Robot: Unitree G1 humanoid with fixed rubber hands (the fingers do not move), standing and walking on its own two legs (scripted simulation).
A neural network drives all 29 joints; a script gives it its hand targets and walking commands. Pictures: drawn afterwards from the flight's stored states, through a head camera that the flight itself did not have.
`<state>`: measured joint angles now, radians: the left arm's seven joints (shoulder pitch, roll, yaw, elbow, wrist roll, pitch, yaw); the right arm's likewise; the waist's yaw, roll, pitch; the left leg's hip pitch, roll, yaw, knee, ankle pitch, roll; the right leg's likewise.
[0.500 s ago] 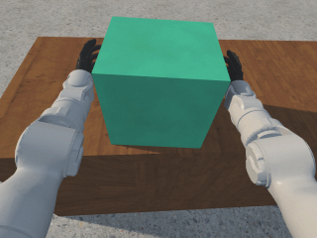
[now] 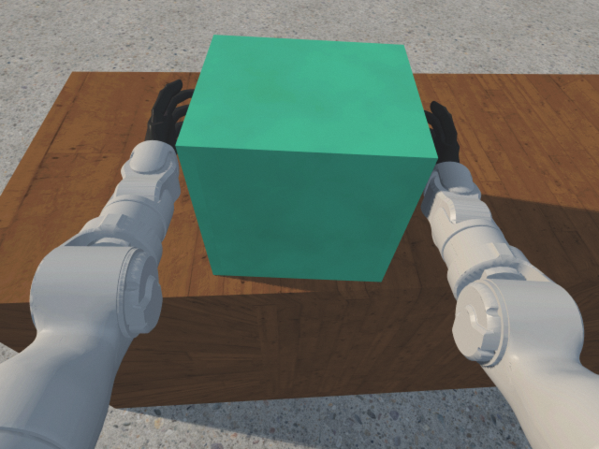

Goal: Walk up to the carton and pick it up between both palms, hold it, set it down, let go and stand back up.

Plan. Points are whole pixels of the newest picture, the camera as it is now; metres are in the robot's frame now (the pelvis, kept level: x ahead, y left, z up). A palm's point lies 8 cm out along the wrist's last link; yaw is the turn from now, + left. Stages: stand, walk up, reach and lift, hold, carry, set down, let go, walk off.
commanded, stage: reach and lift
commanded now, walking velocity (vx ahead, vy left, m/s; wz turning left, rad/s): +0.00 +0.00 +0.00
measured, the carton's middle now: (303, 166) +0.50 -0.01 +0.08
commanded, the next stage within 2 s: none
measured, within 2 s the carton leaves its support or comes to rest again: leaves its support in 1.06 s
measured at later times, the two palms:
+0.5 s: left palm (166, 146) +0.47 +0.17 +0.15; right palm (440, 171) +0.44 -0.19 +0.13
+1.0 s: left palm (155, 165) +0.43 +0.18 +0.16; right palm (446, 192) +0.40 -0.18 +0.13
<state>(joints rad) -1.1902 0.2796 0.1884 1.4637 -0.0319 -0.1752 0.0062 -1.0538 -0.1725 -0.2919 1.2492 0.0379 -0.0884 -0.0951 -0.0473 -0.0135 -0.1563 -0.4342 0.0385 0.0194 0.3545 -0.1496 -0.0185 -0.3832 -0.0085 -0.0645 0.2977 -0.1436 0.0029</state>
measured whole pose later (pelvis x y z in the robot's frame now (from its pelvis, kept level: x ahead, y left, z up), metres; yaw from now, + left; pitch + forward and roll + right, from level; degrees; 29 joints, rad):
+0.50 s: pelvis +0.02 +0.00 +0.00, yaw -1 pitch +5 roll +0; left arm -0.96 0.09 0.53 0.88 0.32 0.10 -0.09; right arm -0.85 0.01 -0.59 0.84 -0.32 -0.04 0.00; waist -0.01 -0.04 -0.02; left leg -0.21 0.04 0.05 0.30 -0.18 -0.02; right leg -0.19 -0.01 -0.04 0.29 -0.19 0.01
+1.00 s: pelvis +0.00 +0.00 +0.00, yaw +0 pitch +2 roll +0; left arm -0.88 0.10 0.43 0.84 0.26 0.16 -0.07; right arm -0.77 0.01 -0.53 0.84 -0.27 -0.03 -0.01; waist -0.02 -0.03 -0.02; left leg -0.17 0.03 0.03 0.30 -0.15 -0.02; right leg -0.14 -0.02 -0.06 0.28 -0.17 0.01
